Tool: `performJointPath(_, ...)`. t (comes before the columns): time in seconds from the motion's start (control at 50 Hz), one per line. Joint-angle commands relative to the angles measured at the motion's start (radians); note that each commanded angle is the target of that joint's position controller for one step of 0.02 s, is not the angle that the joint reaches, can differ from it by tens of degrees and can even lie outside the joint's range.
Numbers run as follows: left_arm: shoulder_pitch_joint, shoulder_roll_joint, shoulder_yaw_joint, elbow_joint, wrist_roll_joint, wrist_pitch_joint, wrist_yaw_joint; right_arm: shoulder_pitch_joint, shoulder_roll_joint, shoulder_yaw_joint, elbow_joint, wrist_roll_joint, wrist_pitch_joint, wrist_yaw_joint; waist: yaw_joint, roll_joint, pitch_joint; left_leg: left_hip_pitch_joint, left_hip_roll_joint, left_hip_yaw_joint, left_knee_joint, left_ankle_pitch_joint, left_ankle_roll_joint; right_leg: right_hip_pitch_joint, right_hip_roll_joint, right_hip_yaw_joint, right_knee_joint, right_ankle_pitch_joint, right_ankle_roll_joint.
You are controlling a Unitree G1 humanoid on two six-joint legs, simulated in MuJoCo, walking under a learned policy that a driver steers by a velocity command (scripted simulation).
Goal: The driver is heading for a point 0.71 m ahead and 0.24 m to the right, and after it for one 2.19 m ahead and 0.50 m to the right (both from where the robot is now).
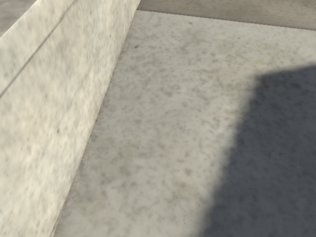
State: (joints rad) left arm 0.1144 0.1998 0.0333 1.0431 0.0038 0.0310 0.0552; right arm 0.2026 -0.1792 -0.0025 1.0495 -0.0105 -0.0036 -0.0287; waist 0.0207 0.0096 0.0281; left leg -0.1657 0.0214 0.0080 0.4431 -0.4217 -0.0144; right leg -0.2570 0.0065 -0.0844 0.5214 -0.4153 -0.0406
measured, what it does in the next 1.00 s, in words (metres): climbs: right foot, then left foot 0.05 m higher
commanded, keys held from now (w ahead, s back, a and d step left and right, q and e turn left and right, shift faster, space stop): w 0.74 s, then w+e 0.26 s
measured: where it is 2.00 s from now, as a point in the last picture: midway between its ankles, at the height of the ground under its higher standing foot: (227, 114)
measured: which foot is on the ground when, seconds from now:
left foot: down 0.00-0.26, up 0.28-0.68, down 0.70-1.00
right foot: down 0.00-0.00, up 0.02-0.24, down 0.26-0.74, up 0.76-1.00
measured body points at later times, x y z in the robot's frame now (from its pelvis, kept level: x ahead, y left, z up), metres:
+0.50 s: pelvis +0.16 -0.07 +0.02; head +0.16 -0.08 +0.47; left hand +0.07 +0.15 -0.13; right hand +0.33 -0.29 -0.10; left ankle +0.22 +0.07 -0.57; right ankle +0.08 -0.15 -0.72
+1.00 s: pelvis +0.44 -0.05 +0.07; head +0.44 -0.04 +0.52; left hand +0.63 +0.18 -0.03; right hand +0.39 -0.29 -0.07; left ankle +0.42 +0.04 -0.67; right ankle +0.53 -0.23 -0.51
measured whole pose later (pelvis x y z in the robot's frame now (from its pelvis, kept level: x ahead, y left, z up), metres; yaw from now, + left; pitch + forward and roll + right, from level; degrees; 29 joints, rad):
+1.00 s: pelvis +0.44 -0.05 +0.07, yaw -6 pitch +1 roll +1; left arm 0.12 0.24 0.02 0.80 -0.02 -0.03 0.00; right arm 0.40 -0.20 -0.02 1.07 -0.03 -0.09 0.01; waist -0.01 -0.04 -0.05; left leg -0.12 0.00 0.20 0.32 -0.38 0.00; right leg -0.94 -0.09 0.10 1.44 -0.12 -0.06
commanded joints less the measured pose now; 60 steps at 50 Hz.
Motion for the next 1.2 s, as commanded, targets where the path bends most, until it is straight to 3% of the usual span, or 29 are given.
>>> performJointPath(0.02,-0.031,0.095,0.023,-0.038,-0.008,-0.020,-0.003,0.120,-0.174,-0.044,-0.009,0.009,0.000,-0.013,-0.045,0.118,0.044,-0.015,0.158,-0.251,-0.199,-0.426,0.138,-0.163,0.023,-0.010,0.101,-0.169,-0.022)
performJointPath(0.06,-0.078,0.071,0.018,-0.058,-0.013,-0.051,-0.021,0.172,-0.219,-0.070,0.001,0.019,-0.012,-0.016,-0.072,0.208,0.101,0.032,0.318,-0.474,-0.297,-0.515,0.236,-0.330,-0.005,0.011,0.272,-0.092,-0.024)
performJointPath(0.1,-0.089,0.099,0.029,-0.063,-0.026,-0.069,-0.034,0.177,-0.201,-0.077,-0.005,0.007,-0.034,-0.014,-0.068,0.161,0.097,0.103,0.358,-0.512,-0.311,-0.386,0.263,-0.467,-0.048,0.063,0.487,-0.170,-0.029)
performJointPath(0.14,-0.057,0.089,0.028,-0.059,-0.036,-0.080,-0.046,0.136,-0.178,-0.077,-0.022,0.022,-0.046,-0.007,-0.031,0.115,0.071,0.140,0.318,-0.411,-0.293,-0.244,0.229,-0.491,-0.083,0.075,0.502,-0.159,-0.030)
performJointPath(0.2,-0.012,0.038,0.010,-0.058,-0.023,-0.088,-0.057,0.071,-0.176,-0.073,-0.042,0.024,-0.041,0.005,0.024,0.133,0.039,-0.040,0.208,-0.196,-0.260,-0.095,0.173,-0.185,-0.045,-0.029,0.309,-0.112,-0.009)
performJointPath(0.24,0.203,0.089,0.042,0.016,-0.015,-0.078,-0.051,0.033,-0.173,-0.063,-0.064,0.020,-0.036,0.009,0.129,0.126,-0.009,-0.255,0.142,-0.100,-0.081,0.053,0.155,0.190,0.063,-0.132,0.191,-0.008,0.000)
performJointPath(0.26,0.314,0.140,0.066,0.046,-0.017,-0.075,-0.048,-0.004,-0.164,-0.054,-0.087,0.019,-0.042,0.010,0.189,0.049,-0.041,-0.340,0.097,-0.038,0.135,0.242,0.121,0.341,0.047,-0.062,0.107,0.011,-0.020)
performJointPath(0.28,0.448,0.252,0.091,0.061,-0.020,-0.073,-0.041,-0.042,-0.089,-0.027,-0.127,0.003,-0.052,0.012,0.222,-0.228,-0.098,-0.513,-0.007,0.049,0.549,0.127,0.034,0.463,-0.201,0.364,-0.090,-0.125,-0.116)
performJointPath(0.3,0.442,0.243,0.055,0.031,-0.027,-0.078,-0.045,0.026,-0.029,-0.021,-0.131,-0.004,-0.076,0.025,0.143,-0.325,-0.183,-0.642,-0.105,-0.100,0.805,-0.207,0.014,0.531,-0.354,0.780,-0.253,-0.018,-0.220)
performJointPath(0.32,0.387,0.234,0.053,0.040,-0.022,-0.097,-0.052,0.046,-0.054,-0.029,-0.150,0.083,-0.085,0.028,0.090,-0.319,-0.098,-0.803,-0.073,-0.138,0.968,-0.148,0.024,0.439,-0.466,1.033,-0.435,-0.464,-0.315)
performJointPath(0.34,0.276,0.171,0.030,0.020,-0.020,-0.115,-0.057,-0.077,-0.119,-0.036,-0.193,0.098,-0.092,0.026,0.059,-0.164,0.079,-0.895,0.014,-0.108,1.048,-0.074,0.048,0.325,-0.453,0.919,-0.432,-0.556,-0.274)
performJointPath(0.36,0.215,0.125,0.008,0.011,0.006,-0.124,-0.061,-0.126,-0.127,-0.038,-0.196,0.070,-0.090,0.022,0.039,-0.042,0.131,-0.888,0.057,-0.096,1.060,0.041,0.058,0.221,-0.403,0.726,-0.377,-0.383,-0.224)
performJointPath(0.38,0.185,0.103,-0.007,0.002,0.022,-0.130,-0.068,-0.083,-0.112,-0.039,-0.176,0.044,-0.084,0.020,0.001,-0.031,0.121,-0.813,0.085,-0.082,1.040,0.129,0.062,0.147,-0.320,0.548,-0.365,-0.208,-0.180)
performJointPath(0.42,0.243,0.046,-0.026,0.024,0.023,-0.123,-0.069,0.001,-0.084,-0.039,-0.138,0.034,-0.073,0.040,-0.025,-0.081,0.083,-0.747,0.093,-0.039,1.065,0.203,0.064,0.106,-0.225,0.327,-0.349,0.005,-0.149)
performJointPath(0.46,0.294,0.044,-0.037,0.036,0.017,-0.118,-0.056,-0.037,-0.063,-0.031,-0.160,0.035,-0.061,0.050,-0.026,-0.079,0.089,-0.782,0.090,-0.001,1.081,0.227,0.040,0.075,-0.199,0.249,-0.382,0.090,-0.172)
performJointPath(0.52,0.327,0.061,-0.043,0.026,0.012,-0.115,-0.033,-0.217,-0.060,-0.015,-0.249,0.015,-0.069,0.054,0.000,-0.040,0.084,-0.746,0.092,0.056,0.807,0.334,0.005,0.070,-0.169,0.157,-0.430,0.249,-0.161)
performJointPath(0.6,0.410,0.136,-0.026,0.028,0.000,-0.107,-0.014,-0.414,-0.021,0.012,-0.335,0.032,-0.083,0.066,0.039,-0.091,0.086,-0.592,0.025,0.159,0.439,0.278,0.025,0.213,-0.218,0.128,-0.503,0.528,-0.161)
performJointPath(0.66,0.445,0.146,-0.022,0.032,0.012,-0.086,-0.020,-0.366,-0.070,-0.007,-0.358,0.032,-0.089,0.083,-0.037,-0.200,-0.017,-0.499,-0.060,0.218,0.388,0.088,0.104,0.429,-0.256,0.076,-0.271,1.229,-0.151)
performJointPath(0.7,0.377,0.156,-0.023,0.003,0.022,-0.065,-0.018,-0.111,-0.150,-0.047,-0.302,0.043,-0.079,0.081,-0.183,-0.265,-0.176,-0.166,-0.094,0.172,0.247,0.116,0.164,0.409,-0.256,0.063,0.027,1.478,-0.124)
performJointPath(0.72,0.309,0.166,-0.026,-0.041,0.027,-0.072,-0.022,0.091,-0.221,-0.077,-0.249,0.044,-0.068,0.070,-0.272,-0.223,-0.313,0.206,0.016,-0.017,0.210,0.114,0.201,0.177,-0.228,0.083,0.254,1.198,-0.102)
performJointPath(0.74,0.409,0.023,-0.056,-0.070,0.022,-0.104,-0.050,0.251,-0.297,-0.104,-0.203,0.022,-0.062,0.059,-0.199,0.105,-0.513,0.658,0.298,-0.560,0.088,-0.290,0.365,-0.274,-0.055,0.129,0.618,0.498,-0.055)
performJointPath(0.76,0.301,0.055,-0.039,-0.071,-0.007,-0.145,-0.075,0.323,-0.254,-0.091,-0.147,0.018,-0.051,0.041,-0.238,0.158,-0.504,0.644,0.379,-0.923,-0.211,-0.466,0.374,-0.438,0.068,0.276,0.836,-0.069,-0.053)
performJointPath(0.78,0.198,0.116,-0.010,-0.121,-0.056,-0.167,-0.082,0.210,-0.199,-0.074,-0.138,0.013,-0.071,0.033,-0.173,0.141,-0.226,0.467,0.369,-0.809,-0.254,-0.398,0.311,-0.603,0.030,0.295,0.982,-0.043,-0.060)
performJointPath(0.82,0.111,0.086,-0.015,-0.174,-0.046,-0.157,-0.073,0.042,-0.075,-0.034,-0.138,-0.007,-0.101,0.045,-0.057,-0.033,-0.056,0.094,0.312,-0.409,-0.252,-0.015,0.231,-0.537,-0.085,0.210,0.992,0.125,-0.071)
performJointPath(0.88,0.212,0.006,-0.025,-0.179,-0.040,-0.087,-0.062,0.009,-0.033,-0.020,-0.085,-0.017,-0.117,0.063,0.054,0.028,-0.021,-0.105,0.236,-0.094,-0.269,0.137,0.149,-0.492,-0.122,0.218,1.048,0.185,-0.085)
performJointPath(0.94,0.162,0.016,-0.027,-0.233,-0.029,-0.053,-0.054,0.026,-0.087,-0.020,-0.069,-0.021,-0.115,0.053,0.073,0.049,0.032,-0.217,0.217,0.049,-0.318,0.179,0.143,-0.591,-0.111,0.201,1.030,0.273,-0.043)
performJointPath(1.0,0.066,0.062,-0.011,-0.279,-0.012,-0.053,-0.051,0.081,-0.122,-0.020,-0.062,-0.029,-0.108,0.020,0.046,0.068,0.030,-0.203,0.188,0.143,-0.325,0.256,0.141,-0.615,-0.100,0.148,0.892,0.376,0.021)
performJointPath(1.14,-0.212,0.007,-0.035,-0.403,-0.025,-0.077,-0.103,0.247,-0.217,-0.055,-0.061,-0.008,-0.051,-0.022,-0.076,0.043,0.061,0.288,0.335,0.158,-0.308,0.345,0.148,-0.826,-0.149,0.025,0.603,0.187,-0.010)
performJointPath(1.2,-0.175,0.028,-0.029,-0.430,-0.030,-0.078,-0.125,0.197,-0.246,-0.060,-0.100,-0.007,-0.027,-0.021,-0.008,0.125,0.028,0.259,0.322,0.261,-0.155,0.920,0.135,-0.571,-0.068,-0.112,0.485,-0.042,-0.069)
Keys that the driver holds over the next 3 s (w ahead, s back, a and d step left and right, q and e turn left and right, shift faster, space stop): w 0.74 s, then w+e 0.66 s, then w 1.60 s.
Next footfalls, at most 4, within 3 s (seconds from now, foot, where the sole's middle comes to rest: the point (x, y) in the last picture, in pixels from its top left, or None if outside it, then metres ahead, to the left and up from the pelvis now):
0.26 right None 0.13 -0.15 -0.75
0.70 left None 0.47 0.05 -0.70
1.26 right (221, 174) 0.75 -0.24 -0.65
1.76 left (208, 100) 1.14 -0.21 -0.58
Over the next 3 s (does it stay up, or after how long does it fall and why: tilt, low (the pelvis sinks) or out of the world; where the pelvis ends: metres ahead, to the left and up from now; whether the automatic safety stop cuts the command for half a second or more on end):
stays up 1.56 -0.47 0.27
